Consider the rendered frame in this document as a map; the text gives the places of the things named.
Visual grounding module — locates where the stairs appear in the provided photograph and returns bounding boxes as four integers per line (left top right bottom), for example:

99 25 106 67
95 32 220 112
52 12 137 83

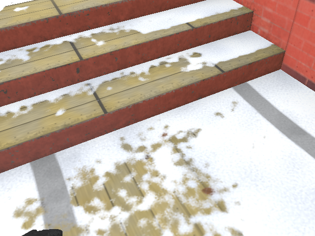
0 0 285 173

